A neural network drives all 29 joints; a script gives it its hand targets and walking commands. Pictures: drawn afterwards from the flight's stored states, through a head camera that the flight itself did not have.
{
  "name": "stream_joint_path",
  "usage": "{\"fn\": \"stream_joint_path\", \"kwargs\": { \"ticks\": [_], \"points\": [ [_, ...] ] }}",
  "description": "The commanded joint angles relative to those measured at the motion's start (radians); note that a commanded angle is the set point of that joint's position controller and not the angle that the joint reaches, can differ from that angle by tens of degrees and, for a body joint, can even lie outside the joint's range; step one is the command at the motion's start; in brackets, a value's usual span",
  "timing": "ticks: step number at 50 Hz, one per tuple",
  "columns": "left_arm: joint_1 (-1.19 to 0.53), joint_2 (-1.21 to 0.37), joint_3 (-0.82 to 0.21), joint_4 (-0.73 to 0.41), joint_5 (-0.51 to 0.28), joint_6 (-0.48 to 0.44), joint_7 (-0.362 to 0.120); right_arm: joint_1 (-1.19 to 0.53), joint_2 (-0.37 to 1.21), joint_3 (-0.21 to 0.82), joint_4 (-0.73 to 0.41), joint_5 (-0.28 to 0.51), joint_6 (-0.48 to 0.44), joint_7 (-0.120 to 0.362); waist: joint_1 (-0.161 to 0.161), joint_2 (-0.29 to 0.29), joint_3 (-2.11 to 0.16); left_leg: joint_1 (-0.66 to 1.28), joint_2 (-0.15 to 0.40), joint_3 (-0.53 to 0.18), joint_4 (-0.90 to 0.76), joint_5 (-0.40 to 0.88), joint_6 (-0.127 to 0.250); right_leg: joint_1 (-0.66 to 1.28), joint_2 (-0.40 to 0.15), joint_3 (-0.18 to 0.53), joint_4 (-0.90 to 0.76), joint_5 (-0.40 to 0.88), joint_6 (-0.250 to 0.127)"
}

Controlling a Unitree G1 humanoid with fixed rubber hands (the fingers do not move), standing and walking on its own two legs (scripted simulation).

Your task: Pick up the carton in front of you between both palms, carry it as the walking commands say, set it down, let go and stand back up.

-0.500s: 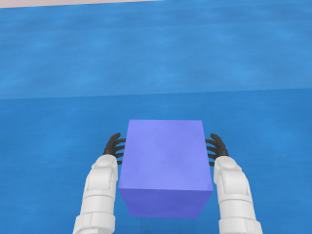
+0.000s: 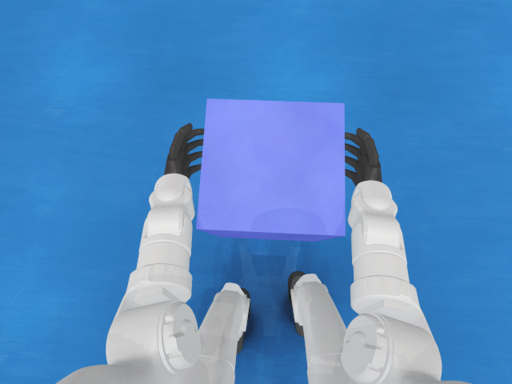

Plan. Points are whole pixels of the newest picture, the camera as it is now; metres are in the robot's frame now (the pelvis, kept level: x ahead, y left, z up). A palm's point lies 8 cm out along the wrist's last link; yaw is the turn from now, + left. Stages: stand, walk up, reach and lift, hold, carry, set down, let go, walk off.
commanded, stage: set down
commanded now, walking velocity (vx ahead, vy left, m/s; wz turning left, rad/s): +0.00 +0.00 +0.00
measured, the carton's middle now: (270, 182) +0.41 -0.01 -0.16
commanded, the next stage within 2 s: none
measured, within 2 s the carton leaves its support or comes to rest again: neither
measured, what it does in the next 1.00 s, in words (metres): lowers itself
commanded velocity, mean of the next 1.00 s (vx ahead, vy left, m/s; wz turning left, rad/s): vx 0.00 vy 0.00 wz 0.00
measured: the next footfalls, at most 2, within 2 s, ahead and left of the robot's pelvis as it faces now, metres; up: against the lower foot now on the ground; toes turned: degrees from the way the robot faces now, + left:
none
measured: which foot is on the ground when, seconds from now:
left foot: down 0.00-1.00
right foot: down 0.00-1.00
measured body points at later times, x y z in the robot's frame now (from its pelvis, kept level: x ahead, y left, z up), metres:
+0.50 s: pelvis +0.01 +0.00 -0.11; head +0.27 -0.02 +0.25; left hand +0.49 +0.11 -0.22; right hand +0.44 -0.19 -0.22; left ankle +0.05 +0.11 -0.66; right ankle +0.10 -0.11 -0.66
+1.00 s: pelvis -0.04 +0.01 -0.23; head +0.30 -0.01 +0.07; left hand +0.53 +0.08 -0.36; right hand +0.46 -0.22 -0.37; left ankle +0.05 +0.11 -0.66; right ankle +0.09 -0.12 -0.66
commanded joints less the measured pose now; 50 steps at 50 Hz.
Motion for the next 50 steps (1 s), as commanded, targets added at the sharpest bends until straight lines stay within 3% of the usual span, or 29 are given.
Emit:
{"fn": "stream_joint_path", "kwargs": {
  "ticks": [1,4,9,15,21,33,41,46,50],
  "points": [
    [-0.577,-0.906,-0.711,-0.103,-0.205,-0.061,-0.141,-0.563,0.854,0.700,-0.100,0.236,-0.059,0.165,-0.032,-0.003,-1.306,0.104,-0.054,0.029,0.040,0.401,-0.036,0.586,0.076,-0.033,0.174,0.471,0.013],
    [-0.547,-0.919,-0.731,-0.104,-0.214,-0.027,-0.131,-0.548,0.847,0.734,-0.086,0.276,-0.023,0.186,-0.018,0.003,-1.309,0.052,-0.054,0.036,0.086,0.349,-0.045,0.432,0.082,-0.048,0.224,0.393,0.022],
    [-0.514,-0.923,-0.629,0.019,-0.176,0.036,-0.152,-0.542,0.844,0.666,0.015,0.252,0.035,0.207,-0.009,0.001,-1.081,-0.147,-0.055,0.051,0.125,0.191,-0.035,0.221,0.077,-0.049,0.245,0.241,0.021],
    [-0.555,-0.862,-0.520,0.125,-0.146,0.026,-0.167,-0.549,0.804,0.537,0.110,0.195,0.035,0.186,-0.046,-0.020,-1.019,-0.340,-0.068,0.056,0.211,0.190,-0.019,0.079,0.073,-0.043,0.316,0.270,0.030],
    [-0.656,-0.825,-0.546,0.128,-0.189,-0.024,-0.149,-0.615,0.771,0.525,0.095,0.208,-0.008,0.148,-0.082,-0.019,-1.121,-0.470,-0.085,0.064,0.322,0.213,-0.026,0.040,0.075,-0.039,0.429,0.359,0.042],
    [-0.938,-0.743,-0.611,0.082,-0.263,0.006,-0.071,-0.909,0.683,0.563,0.002,0.313,0.022,0.120,-0.099,0.027,-1.323,-0.509,-0.100,0.112,0.532,0.093,-0.037,-0.087,0.086,-0.097,0.628,0.213,0.063],
    [-1.069,-0.681,-0.485,0.234,-0.222,0.054,-0.082,-1.053,0.620,0.429,0.090,0.269,0.073,0.135,-0.126,0.025,-1.176,-0.648,-0.100,0.128,0.610,-0.051,-0.013,-0.234,0.074,-0.121,0.702,0.071,0.059],
    [-1.127,-0.644,-0.432,0.302,-0.208,0.057,-0.094,-1.119,0.571,0.360,0.115,0.242,0.073,0.151,-0.151,0.031,-1.115,-0.719,-0.102,0.127,0.665,-0.066,-0.004,-0.309,0.066,-0.132,0.759,0.067,0.054],
    [-1.178,-0.608,-0.445,0.319,-0.226,0.047,-0.092,-1.166,0.530,0.347,0.107,0.250,0.060,0.158,-0.171,0.048,-1.113,-0.734,-0.099,0.124,0.717,-0.039,-0.007,-0.349,0.058,-0.140,0.813,0.096,0.055]
  ]
}}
